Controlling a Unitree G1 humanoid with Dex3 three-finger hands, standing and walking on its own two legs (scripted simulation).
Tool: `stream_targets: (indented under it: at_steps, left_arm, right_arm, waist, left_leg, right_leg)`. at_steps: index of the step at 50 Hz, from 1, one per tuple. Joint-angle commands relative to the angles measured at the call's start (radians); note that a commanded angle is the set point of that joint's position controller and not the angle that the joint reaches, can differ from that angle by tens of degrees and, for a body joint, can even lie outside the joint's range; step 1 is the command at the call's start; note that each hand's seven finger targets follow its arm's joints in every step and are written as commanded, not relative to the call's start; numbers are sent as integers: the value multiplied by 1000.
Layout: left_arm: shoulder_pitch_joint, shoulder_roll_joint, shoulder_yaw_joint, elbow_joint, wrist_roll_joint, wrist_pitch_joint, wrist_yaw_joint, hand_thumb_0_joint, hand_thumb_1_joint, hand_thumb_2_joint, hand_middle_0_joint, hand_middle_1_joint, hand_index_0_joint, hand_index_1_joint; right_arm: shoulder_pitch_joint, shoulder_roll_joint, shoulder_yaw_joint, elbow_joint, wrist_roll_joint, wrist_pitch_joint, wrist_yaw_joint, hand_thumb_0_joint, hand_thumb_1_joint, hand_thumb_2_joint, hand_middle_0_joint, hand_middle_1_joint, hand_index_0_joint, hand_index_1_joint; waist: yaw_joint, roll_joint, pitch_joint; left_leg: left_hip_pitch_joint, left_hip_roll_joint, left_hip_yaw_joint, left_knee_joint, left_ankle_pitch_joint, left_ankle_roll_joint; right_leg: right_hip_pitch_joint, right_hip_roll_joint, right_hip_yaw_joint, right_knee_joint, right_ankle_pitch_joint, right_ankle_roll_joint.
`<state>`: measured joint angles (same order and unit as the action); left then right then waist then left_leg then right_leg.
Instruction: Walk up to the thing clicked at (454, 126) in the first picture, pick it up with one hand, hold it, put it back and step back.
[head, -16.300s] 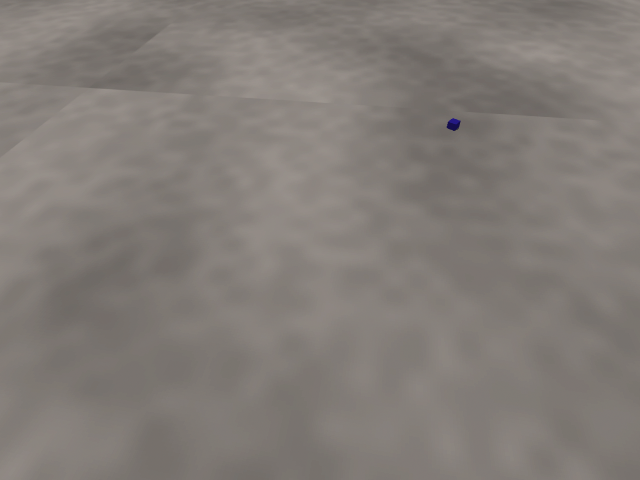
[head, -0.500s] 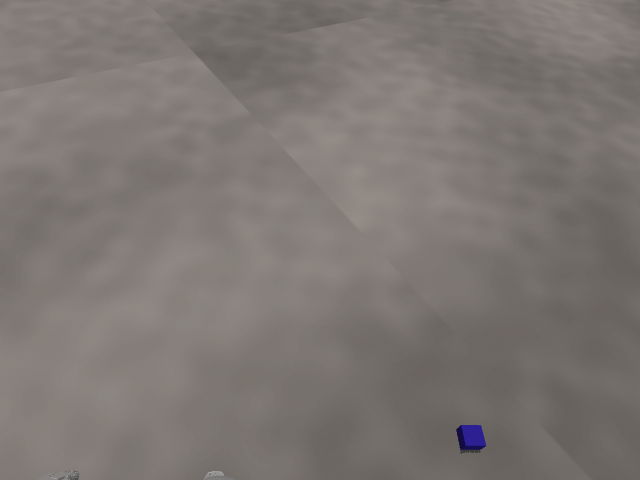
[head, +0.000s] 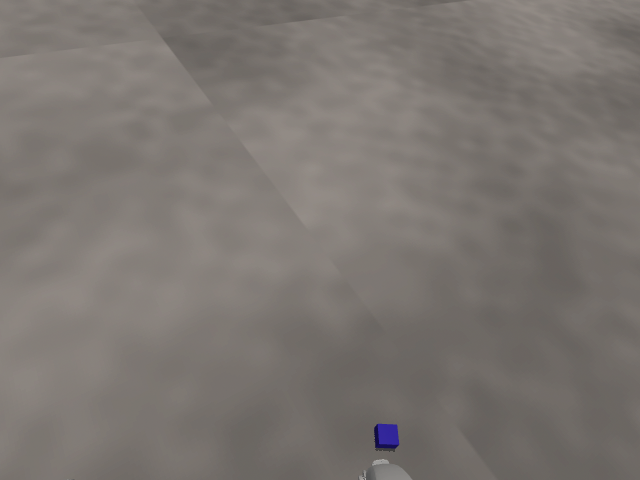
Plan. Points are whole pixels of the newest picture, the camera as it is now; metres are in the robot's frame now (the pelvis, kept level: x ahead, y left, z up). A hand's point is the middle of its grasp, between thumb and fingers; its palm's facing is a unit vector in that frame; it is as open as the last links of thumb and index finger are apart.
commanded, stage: walk up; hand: left
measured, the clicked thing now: (386, 436) +0.39 -0.26 -0.72
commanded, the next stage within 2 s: none
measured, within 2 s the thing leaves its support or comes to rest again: neither
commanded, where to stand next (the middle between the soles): +0.02 -0.48 m, yaw +6 degrees
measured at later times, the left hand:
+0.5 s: hand out of the picture +0.07 +0.07 -0.16, palm faces -0.05 -0.94 -0.33, open 7.4 cm
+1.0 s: hand out of the picture +0.01 -0.16 -0.15, palm faces +0.03 -0.94 -0.33, open 7.4 cm
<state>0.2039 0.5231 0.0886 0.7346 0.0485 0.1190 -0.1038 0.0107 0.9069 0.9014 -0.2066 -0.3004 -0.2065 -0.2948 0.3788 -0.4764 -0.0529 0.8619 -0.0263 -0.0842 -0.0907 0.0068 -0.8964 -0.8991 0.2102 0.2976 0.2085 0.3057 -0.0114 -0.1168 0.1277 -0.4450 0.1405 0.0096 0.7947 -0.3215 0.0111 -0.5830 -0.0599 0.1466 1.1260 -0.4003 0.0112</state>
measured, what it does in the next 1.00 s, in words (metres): steps to the right: right foot, then left foot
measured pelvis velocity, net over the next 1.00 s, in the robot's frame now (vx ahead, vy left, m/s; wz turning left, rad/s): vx -0.06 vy -0.43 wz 0.09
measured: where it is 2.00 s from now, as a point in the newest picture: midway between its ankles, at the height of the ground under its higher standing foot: outside the picture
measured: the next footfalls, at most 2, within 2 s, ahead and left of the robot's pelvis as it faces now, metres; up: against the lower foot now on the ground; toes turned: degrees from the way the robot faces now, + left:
right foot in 0.10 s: +0.07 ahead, -0.26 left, +0.00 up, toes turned +0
left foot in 0.34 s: +0.08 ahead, -0.07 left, +0.00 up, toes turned +5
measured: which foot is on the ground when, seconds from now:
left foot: down 0.00-0.12, up 0.14-0.32, down 0.34-0.72, up 0.74-0.94, down 0.96-1.00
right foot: up 0.00-0.08, down 0.10-0.34, up 0.36-0.68, down 0.70-0.96, up 0.98-1.00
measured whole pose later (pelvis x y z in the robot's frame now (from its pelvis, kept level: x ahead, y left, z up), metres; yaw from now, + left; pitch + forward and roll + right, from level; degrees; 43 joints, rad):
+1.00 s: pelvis -0.06 -0.43 -0.01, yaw +5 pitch -1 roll +1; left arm 0.21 0.42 0.06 0.73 0.06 0.11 -0.06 0.01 0.90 0.90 -0.21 -0.30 -0.21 -0.30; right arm 0.34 -0.42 -0.04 0.93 -0.02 -0.08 -0.09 0.01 -0.90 -0.90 0.20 0.30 0.20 0.30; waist 0.03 -0.08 0.12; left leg -0.43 -0.03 0.09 0.81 -0.36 0.07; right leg -0.48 0.03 -0.02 0.92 -0.42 -0.05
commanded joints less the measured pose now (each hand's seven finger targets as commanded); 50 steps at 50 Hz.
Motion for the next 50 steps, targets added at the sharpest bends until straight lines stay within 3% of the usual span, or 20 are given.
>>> stream_targets:
  at_steps: [1,5,6,7,10,15,16,18,19,23,31,34,35,36,37,41,45,47,48,50]
  left_arm:
    - [-26,159,68,-97,-2,-26,1,0,900,900,-200,-300,-200,-300]
    - [256,189,104,4,27,-40,19,0,900,900,-200,-300,-200,-300]
    - [189,301,115,-41,36,-56,31,0,900,900,-200,-300,-200,-300]
    - [-1,351,108,-88,14,-64,43,0,900,900,-200,-300,-200,-300]
    - [-62,254,79,-81,16,-62,57,0,900,900,-200,-300,-200,-300]
    - [-135,153,32,-117,17,-38,49,0,900,900,-200,-300,-200,-300]
    - [-112,99,12,-124,12,-35,52,0,900,900,-200,-300,-200,-300]
    - [-27,88,10,-129,12,-32,62,0,900,900,-200,-300,-200,-300]
    - [-17,167,34,-112,13,-24,69,0,900,900,-200,-300,-200,-300]
    - [-13,165,67,-96,-3,-30,52,0,900,900,-200,-300,-200,-300]
    - [-47,150,79,-114,2,-28,15,0,900,900,-200,-300,-200,-300]
    - [127,141,98,-42,8,-35,23,0,900,900,-200,-300,-200,-300]
    - [214,164,107,-15,23,-43,31,0,900,900,-200,-300,-200,-300]
    - [163,275,119,-48,30,-54,37,0,900,900,-200,-300,-200,-300]
    - [-18,334,118,-96,12,-60,48,0,900,900,-200,-300,-200,-300]
    - [-90,218,90,-89,21,-58,61,0,900,900,-200,-300,-200,-300]
    - [-99,149,60,-114,25,-47,53,0,900,900,-200,-300,-200,-300]
    - [-85,75,25,-122,11,-35,60,0,900,900,-200,-300,-200,-300]
    - [-31,6,5,-115,-6,-39,63,0,900,900,-200,-300,-200,-300]
    - [21,142,42,-81,2,-23,77,0,900,900,-200,-300,-200,-300]
  right_arm:
    - [29,-399,-126,-39,-16,-8,-26,0,-900,-900,200,300,200,300]
    - [-16,-273,-78,-19,-14,26,-25,0,-900,-900,200,300,200,300]
    - [-25,-179,-47,-49,9,29,-28,0,-900,-900,200,300,200,300]
    - [-101,-230,-76,-54,15,33,-56,0,-900,-900,200,300,200,300]
    - [61,-260,-73,74,50,20,-45,0,-900,-900,200,300,200,300]
    - [247,-210,-72,131,41,-1,-27,0,-900,-900,200,300,200,300]
    - [287,-238,-80,129,26,-11,-33,0,-900,-900,200,300,200,300]
    - [206,-408,-121,39,0,-23,-54,0,-900,-900,200,300,200,300]
    - [171,-429,-127,32,25,-22,-54,0,-900,-900,200,300,200,300]
    - [69,-320,-103,-9,19,-15,-51,0,-900,-900,200,300,200,300]
    - [41,-379,-129,-41,-21,-5,-35,0,-900,-900,200,300,200,300]
    - [-27,-346,-112,-31,-19,15,-32,0,-900,-900,200,300,200,300]
    - [-17,-263,-84,-24,-19,27,-32,0,-900,-900,200,300,200,300]
    - [-44,-185,-61,-62,3,31,-37,0,-900,-900,200,300,200,300]
    - [-111,-224,-87,-61,6,37,-63,0,-900,-900,200,300,200,300]
    - [87,-247,-80,90,43,21,-45,0,-900,-900,200,300,200,300]
    - [145,-206,-73,107,29,9,-27,0,-900,-900,200,300,200,300]
    - [236,-218,-78,117,12,-9,-30,0,-900,-900,200,300,200,300]
    - [177,-303,-98,77,-18,-16,-34,0,-900,-900,200,300,200,300]
    - [60,-395,-121,8,14,-13,-38,0,-900,-900,200,300,200,300]
  waist:
    - [-6,338,-97]
    - [173,46,-173]
    - [159,-233,-119]
    - [89,-199,-62]
    - [22,-136,-76]
    - [-50,-94,-90]
    - [-66,0,-117]
    - [-24,151,-112]
    - [-26,107,-124]
    - [26,195,-80]
    - [-5,321,-114]
    - [107,283,-178]
    - [160,83,-179]
    - [150,-220,-115]
    - [88,-210,-46]
    - [10,-159,-67]
    - [-3,-135,-91]
    - [-52,20,-142]
    - [-37,269,-133]
    - [-10,151,-126]
  left_leg:
    - [-36,156,-210,-287,-219,219]
    - [-334,-18,51,199,-233,82]
    - [-473,-164,70,428,-356,36]
    - [-371,-132,-63,497,-314,44]
    - [-261,-89,-17,409,-189,34]
    - [203,-117,30,-119,25,65]
    - [307,-80,-84,-247,57,62]
    - [361,343,-731,-381,179,183]
    - [303,373,-733,-371,199,235]
    - [96,181,-342,-289,146,235]
    - [-8,141,-290,-262,-213,219]
    - [-176,69,-139,-75,-92,125]
    - [-306,-25,-18,174,-181,82]
    - [-465,-178,59,405,-351,29]
    - [-361,-146,-67,495,-312,33]
    - [-206,-107,-17,395,-186,30]
    - [55,-129,66,39,-120,53]
    - [309,-91,-60,-276,43,63]
    - [399,137,-480,-389,14,108]
    - [267,382,-708,-425,68,270]
  right_leg:
    - [65,-12,-119,-151,-97,7]
    - [468,45,-133,-514,-69,-49]
    - [320,-202,360,-772,-149,-149]
    - [160,-263,537,-917,-221,-221]
    - [222,-152,210,-705,-48,-228]
    - [67,-89,23,-511,194,-246]
    - [15,-54,-22,-347,196,-191]
    - [-228,55,11,-27,-134,-58]
    - [-201,34,78,70,-175,-49]
    - [-92,31,57,178,-10,-38]
    - [13,-9,-94,-97,-142,4]
    - [330,39,-158,-370,-62,-29]
    - [411,51,-115,-473,-90,-50]
    - [261,-199,373,-758,-214,-144]
    - [88,-264,555,-905,-307,-200]
    - [183,-139,188,-654,-44,-226]
    - [154,-118,102,-598,174,-256]
    - [44,-54,3,-334,212,-175]
    - [-146,51,-38,-140,-4,-84]
    - [-167,53,75,100,-184,-40]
